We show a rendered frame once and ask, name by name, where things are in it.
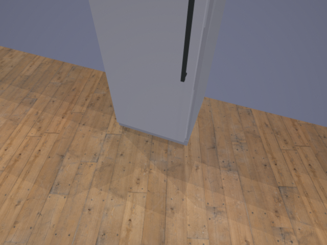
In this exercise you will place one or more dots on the fridge door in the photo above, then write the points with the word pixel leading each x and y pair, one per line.
pixel 142 43

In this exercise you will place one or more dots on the handle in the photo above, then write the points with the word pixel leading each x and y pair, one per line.
pixel 187 39

